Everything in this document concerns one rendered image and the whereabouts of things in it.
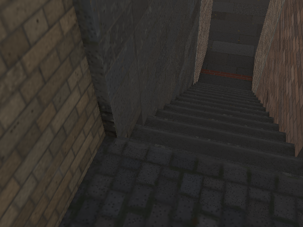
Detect stairs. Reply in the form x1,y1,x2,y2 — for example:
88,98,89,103
130,82,303,177

